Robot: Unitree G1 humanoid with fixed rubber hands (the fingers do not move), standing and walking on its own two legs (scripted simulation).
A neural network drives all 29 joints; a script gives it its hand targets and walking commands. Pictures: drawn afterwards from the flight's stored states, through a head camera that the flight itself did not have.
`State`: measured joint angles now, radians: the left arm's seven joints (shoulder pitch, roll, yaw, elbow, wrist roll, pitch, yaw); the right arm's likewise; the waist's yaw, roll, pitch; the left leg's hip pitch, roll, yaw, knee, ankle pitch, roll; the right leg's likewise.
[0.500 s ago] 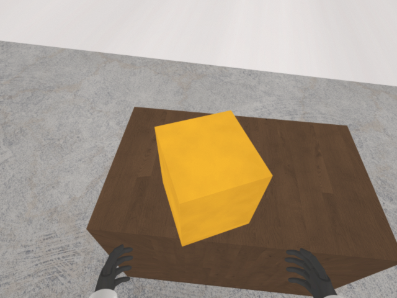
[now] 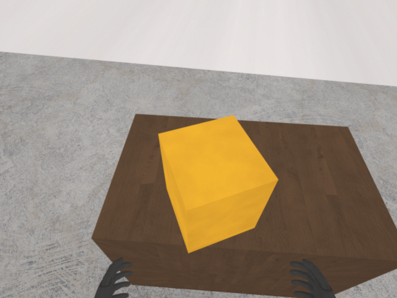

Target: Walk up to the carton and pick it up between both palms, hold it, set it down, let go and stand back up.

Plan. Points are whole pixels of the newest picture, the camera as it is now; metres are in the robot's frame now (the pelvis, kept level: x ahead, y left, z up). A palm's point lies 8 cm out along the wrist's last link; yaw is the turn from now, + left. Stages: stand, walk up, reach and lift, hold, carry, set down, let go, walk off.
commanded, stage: let go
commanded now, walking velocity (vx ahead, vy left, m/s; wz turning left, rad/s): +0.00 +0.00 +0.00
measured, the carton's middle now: (210, 185) +0.39 +0.00 -0.07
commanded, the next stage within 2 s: stand in 0.12 s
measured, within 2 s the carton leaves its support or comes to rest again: neither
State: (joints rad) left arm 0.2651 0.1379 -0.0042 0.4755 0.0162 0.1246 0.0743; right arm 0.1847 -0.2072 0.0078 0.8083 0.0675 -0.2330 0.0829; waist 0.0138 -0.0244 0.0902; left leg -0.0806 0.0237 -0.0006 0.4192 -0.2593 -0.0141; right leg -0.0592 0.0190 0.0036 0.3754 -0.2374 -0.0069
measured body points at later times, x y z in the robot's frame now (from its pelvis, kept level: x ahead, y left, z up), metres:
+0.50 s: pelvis -0.01 +0.01 +0.00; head -0.03 +0.03 +0.44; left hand +0.05 +0.29 -0.15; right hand +0.07 -0.28 -0.12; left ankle -0.02 +0.12 -0.74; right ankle -0.02 -0.12 -0.74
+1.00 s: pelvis -0.05 +0.03 +0.00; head -0.05 +0.04 +0.45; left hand -0.01 +0.31 -0.15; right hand +0.02 -0.24 -0.14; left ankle -0.02 +0.12 -0.74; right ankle -0.02 -0.12 -0.74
